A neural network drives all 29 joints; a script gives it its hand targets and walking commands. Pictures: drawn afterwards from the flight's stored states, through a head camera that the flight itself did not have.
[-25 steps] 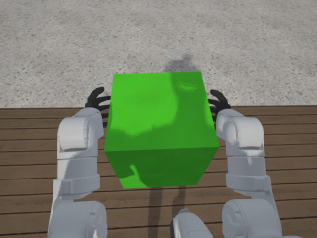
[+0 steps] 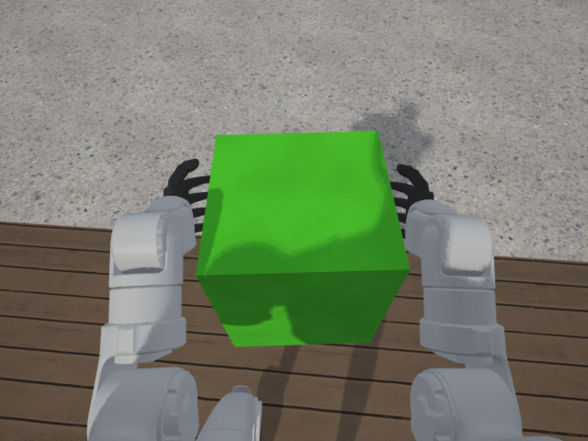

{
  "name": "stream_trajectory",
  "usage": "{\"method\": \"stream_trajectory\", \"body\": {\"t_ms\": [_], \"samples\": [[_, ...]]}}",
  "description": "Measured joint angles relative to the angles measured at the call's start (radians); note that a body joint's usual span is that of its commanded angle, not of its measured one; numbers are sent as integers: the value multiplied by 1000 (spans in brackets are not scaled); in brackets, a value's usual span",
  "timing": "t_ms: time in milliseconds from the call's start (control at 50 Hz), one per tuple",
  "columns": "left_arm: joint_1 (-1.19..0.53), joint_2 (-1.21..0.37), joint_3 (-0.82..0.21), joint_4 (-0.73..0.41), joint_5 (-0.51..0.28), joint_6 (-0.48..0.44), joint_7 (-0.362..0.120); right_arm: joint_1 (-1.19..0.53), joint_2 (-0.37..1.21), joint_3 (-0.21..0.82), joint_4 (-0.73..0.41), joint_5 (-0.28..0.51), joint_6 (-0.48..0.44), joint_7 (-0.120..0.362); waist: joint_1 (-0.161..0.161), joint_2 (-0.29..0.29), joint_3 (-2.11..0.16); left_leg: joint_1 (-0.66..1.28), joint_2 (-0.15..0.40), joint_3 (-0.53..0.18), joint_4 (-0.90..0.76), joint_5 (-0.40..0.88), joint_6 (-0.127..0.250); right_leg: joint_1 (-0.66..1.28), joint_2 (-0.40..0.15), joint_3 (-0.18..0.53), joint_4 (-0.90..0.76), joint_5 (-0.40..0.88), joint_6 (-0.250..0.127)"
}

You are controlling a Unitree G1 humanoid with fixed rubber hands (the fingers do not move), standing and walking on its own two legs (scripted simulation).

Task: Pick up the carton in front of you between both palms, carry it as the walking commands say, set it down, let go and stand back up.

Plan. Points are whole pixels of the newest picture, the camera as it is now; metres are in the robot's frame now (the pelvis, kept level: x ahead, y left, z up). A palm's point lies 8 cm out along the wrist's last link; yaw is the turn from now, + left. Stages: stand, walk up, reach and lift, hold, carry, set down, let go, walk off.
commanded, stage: carry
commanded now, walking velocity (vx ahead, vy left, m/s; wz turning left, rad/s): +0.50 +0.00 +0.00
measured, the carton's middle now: (300, 248) +0.36 +0.02 +0.03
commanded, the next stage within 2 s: none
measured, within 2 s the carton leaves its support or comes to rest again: neither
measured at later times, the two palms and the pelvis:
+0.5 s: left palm (229, 105) +0.67 +0.16 +0.05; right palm (389, 116) +0.64 -0.14 +0.05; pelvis +0.29 +0.04 -0.04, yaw -1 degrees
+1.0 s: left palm (251, 44) +0.94 +0.15 +0.02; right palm (375, 45) +0.95 -0.15 +0.01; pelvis +0.59 -0.01 -0.08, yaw +1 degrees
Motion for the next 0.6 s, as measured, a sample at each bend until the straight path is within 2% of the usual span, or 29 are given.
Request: {"method": "stream_trajectory", "body": {"t_ms": [100, 160, 180, 200, 240, 280, 380, 440, 520, 600], "samples": [[-19, 0, -11, 32, 3, -5, -2, 2, -2, -16, -4, -3, 9, 1, 17, 14, -48, 105, -49, 54, -299, 203, 27, 105, 15, 18, 35, -133, 16], [-27, 21, -16, 85, 1, -2, -9, -20, 2, -15, 59, -17, 9, 3, 15, 28, -81, 240, -69, 99, -446, 323, 51, 131, 26, 0, 210, -239, 30], [-36, 35, -22, 110, -1, -5, -12, -27, 7, -14, 85, -25, 2, 4, 2, 12, -90, 252, -82, 101, -409, 254, 71, 105, 11, -10, 324, -243, 39], [-46, 46, -22, 139, -2, -12, -15, -35, 12, -12, 112, -36, -9, 6, -15, -10, -88, 235, -98, 103, -338, 154, 73, 55, 2, 10, 464, -275, 57], [-40, 53, -21, 179, -4, -18, -18, -39, 12, -5, 162, -41, -16, 7, -46, -11, -75, 220, -108, 105, -242, 50, 96, -63, 8, 49, 699, -305, 66], [-22, 43, -32, 186, 4, -5, -16, -11, 2, 5, 170, -26, -8, 8, -70, 3, -60, 242, -108, 98, -228, 25, 107, -168, -7, 56, 771, -261, 66], [6, 16, -35, 112, 23, 17, -4, 30, -17, 19, 123, 22, -16, 2, -100, 8, -7, 321, -107, 94, -264, -31, 111, -366, -82, 73, 619, -150, 86], [20, 4, -22, 59, 30, 8, -2, 32, -12, 16, 95, 29, -36, 0, -115, 9, 7, 368, -108, 86, -284, -65, 108, -444, -108, 75, 526, -67, 95], [36, -8, -11, -10, 35, 3, 0, 29, -7, 17, 56, 35, -51, -2, -125, 5, 8, 446, -111, 70, -310, -121, 97, -484, -111, 66, 398, 77, 92], [32, -6, -1, -61, 35, 14, 1, 8, -8, 22, 33, 39, -49, -3, -136, -5, -16, 528, -122, 54, -310, -204, 85, -437, -83, 36, 178, 244, 78]]}}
